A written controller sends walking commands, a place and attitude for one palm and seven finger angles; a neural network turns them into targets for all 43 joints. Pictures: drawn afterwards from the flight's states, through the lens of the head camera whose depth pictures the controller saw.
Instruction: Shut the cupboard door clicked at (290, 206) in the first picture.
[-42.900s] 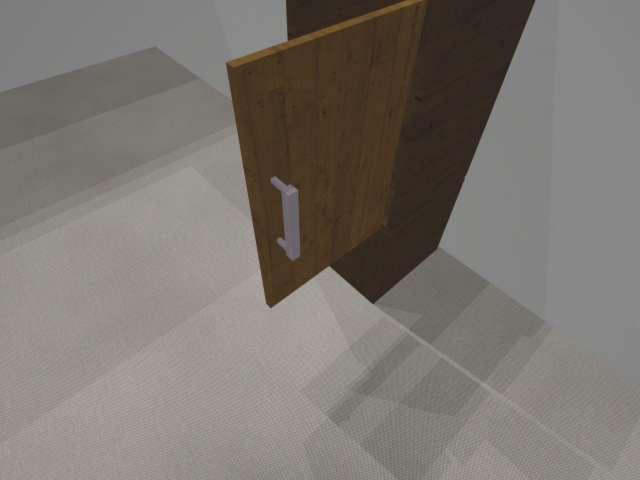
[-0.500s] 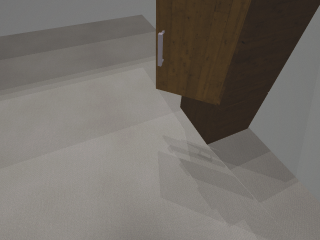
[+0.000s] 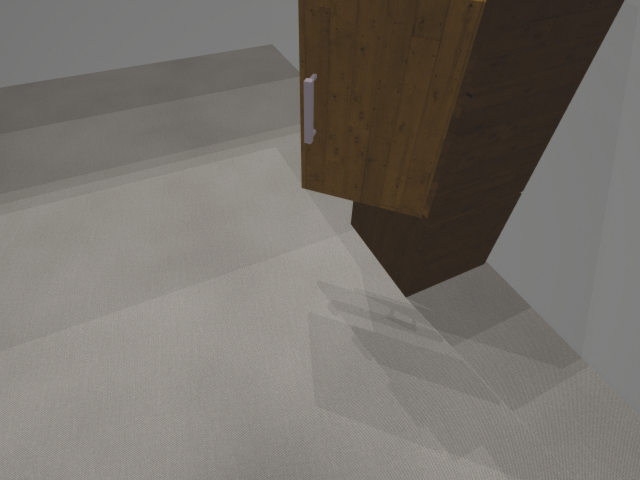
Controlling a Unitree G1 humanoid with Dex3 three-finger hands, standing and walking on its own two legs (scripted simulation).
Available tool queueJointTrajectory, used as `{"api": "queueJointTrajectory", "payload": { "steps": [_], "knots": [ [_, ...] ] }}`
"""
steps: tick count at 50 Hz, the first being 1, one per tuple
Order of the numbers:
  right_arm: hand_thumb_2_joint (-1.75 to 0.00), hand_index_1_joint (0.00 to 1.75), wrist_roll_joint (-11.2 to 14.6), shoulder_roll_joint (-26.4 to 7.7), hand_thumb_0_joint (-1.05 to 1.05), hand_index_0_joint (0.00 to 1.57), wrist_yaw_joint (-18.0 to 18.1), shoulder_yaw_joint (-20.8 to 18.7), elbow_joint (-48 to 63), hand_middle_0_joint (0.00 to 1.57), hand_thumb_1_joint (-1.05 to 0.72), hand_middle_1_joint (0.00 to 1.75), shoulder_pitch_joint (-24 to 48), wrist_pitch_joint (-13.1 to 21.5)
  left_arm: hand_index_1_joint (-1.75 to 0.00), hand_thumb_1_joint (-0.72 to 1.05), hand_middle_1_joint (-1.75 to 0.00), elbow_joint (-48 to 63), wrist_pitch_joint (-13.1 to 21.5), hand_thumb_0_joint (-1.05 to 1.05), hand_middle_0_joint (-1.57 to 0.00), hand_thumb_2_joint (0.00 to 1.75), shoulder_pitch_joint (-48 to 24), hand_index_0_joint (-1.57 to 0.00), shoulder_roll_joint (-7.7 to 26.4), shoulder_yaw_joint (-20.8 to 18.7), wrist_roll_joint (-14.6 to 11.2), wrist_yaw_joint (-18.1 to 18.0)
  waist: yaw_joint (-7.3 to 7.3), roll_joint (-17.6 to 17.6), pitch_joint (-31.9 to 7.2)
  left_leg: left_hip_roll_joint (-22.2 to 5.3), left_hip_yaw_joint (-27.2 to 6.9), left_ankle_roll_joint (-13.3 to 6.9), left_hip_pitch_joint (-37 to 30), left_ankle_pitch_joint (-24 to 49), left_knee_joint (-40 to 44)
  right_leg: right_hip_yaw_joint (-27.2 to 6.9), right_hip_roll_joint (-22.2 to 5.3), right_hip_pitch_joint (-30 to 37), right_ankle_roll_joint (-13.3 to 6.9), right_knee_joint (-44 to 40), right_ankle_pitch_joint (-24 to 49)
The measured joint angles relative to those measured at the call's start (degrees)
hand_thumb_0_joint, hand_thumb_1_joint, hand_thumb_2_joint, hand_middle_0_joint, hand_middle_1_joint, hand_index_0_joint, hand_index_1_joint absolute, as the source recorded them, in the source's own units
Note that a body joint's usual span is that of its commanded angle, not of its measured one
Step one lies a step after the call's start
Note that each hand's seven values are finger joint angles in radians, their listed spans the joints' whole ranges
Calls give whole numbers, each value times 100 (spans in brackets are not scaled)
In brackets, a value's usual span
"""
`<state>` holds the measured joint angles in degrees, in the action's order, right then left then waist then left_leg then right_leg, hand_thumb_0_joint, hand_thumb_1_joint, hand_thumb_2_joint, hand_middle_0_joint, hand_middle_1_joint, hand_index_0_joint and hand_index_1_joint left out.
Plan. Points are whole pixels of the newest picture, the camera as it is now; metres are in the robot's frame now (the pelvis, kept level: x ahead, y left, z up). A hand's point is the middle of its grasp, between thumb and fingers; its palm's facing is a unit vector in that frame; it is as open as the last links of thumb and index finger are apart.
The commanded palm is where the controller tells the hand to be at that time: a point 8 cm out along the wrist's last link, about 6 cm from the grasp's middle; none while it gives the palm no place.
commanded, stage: look to check the result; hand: left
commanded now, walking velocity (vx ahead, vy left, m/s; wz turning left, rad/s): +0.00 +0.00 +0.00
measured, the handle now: (311, 109) +1.00 +0.06 -0.05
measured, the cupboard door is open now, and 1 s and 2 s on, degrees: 44 44 44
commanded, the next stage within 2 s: walk to a spot facing it in 0.62 s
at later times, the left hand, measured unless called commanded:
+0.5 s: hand out of the picture +0.02 +0.18 -0.17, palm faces +0.01 -0.97 -0.23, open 7.4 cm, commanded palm none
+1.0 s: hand out of the picture +0.05 +0.19 -0.18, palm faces +0.12 -0.96 -0.25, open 7.4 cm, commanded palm none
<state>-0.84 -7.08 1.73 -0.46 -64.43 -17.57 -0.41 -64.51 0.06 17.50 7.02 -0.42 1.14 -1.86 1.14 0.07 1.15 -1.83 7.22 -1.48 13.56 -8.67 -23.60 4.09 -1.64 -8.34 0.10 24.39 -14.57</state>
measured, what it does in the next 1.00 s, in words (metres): stands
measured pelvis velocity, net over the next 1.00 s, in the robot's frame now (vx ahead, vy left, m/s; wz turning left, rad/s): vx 0.03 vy -0.01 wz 0.12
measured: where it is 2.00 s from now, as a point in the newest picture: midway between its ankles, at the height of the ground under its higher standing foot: outside the picture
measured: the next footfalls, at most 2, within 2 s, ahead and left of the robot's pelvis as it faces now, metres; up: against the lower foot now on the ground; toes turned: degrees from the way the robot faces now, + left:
right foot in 1.46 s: +0.21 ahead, -0.11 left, +0.00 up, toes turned +21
left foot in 1.86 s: +0.21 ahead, +0.19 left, +0.00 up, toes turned +47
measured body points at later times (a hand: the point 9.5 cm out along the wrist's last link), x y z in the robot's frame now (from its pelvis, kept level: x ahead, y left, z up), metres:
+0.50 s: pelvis +0.01 -0.01 +0.00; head +0.03 -0.01 +0.45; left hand +0.02 +0.23 -0.15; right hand +0.02 -0.25 -0.16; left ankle +0.05 +0.10 -0.74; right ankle -0.01 -0.12 -0.74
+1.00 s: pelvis +0.03 -0.01 -0.01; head +0.05 -0.01 +0.44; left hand +0.05 +0.24 -0.16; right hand +0.08 -0.26 -0.16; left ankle +0.03 +0.10 -0.73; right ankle -0.01 -0.12 -0.74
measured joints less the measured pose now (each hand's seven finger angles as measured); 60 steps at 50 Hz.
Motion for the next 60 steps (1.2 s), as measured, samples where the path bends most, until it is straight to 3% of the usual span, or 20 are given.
{"api": "queueJointTrajectory", "payload": {
  "steps": [41, 47, 51, 54, 55, 57, 60],
  "knots": [
    [-90, 30, 9, -592, 1, 20, -39, 5, 41, 20, -91, 30, 712, 7, -30, 90, -30, 24, 51, 0, -20, 90, -577, -20, 592, -45, -18, 59, -21, -31, 153, -59, -171, 172, -263, -66, 198, 163, 106, 408, -115, -384, -49],
    [-90, 30, -4, -539, 1, 20, -74, -60, 242, 20, -91, 30, 608, -153, -30, 90, -30, 337, -57, 0, -20, 90, -637, -20, 526, -157, -1, 20, 21, -80, 254, -24, -432, 184, 226, -406, -670, 477, 35, 209, -132, 167, -408],
    [-90, 30, 0, -441, 1, 20, -125, -152, 414, 20, -91, 30, 525, -300, -30, 90, -30, 584, -90, 0, -20, 90, -610, -20, 490, -236, 71, 10, 19, 4, 432, -32, -379, 234, 667, -1483, -2046, 765, -129, 165, -93, 627, -727],
    [-90, 30, -23, -398, 1, 20, -194, -152, 633, 20, -91, 30, 416, -261, -30, 90, -30, 718, -119, 0, -20, 90, -525, -20, 517, -277, 51, 53, 48, 141, 481, -51, -248, 160, 499, -1013, -1449, 941, -373, 24, 49, 1165, -1064],
    [-90, 30, -60, -398, 1, 20, -208, -162, 702, 20, -91, 30, 388, -207, -30, 90, -30, 752, -148, 0, -20, 90, -508, -20, 527, -293, 28, 81, 59, 180, 479, 13, -248, 73, 580, -789, -1476, 871, -448, -173, 104, 1603, -1274],
    [-90, 30, -101, -380, 1, 20, -212, -160, 799, 20, -91, 30, 362, -121, -30, 90, -30, 797, -257, 0, -20, 90, -517, -20, 562, -305, 43, 114, 61, 234, 496, 124, -242, -68, 688, -899, -1631, 398, -387, -703, 103, 2680, -1709],
    [-90, 30, -123, -366, 1, 20, -160, -144, 892, 20, -91, 30, 214, -22, -30, 90, -30, 856, -287, 1, -20, 90, -624, -20, 575, -339, 66, 181, 119, 162, 444, 253, -397, -120, 658, -824, -1281, -46, -242, -1414, 97, 3648, -1332]
  ]
}}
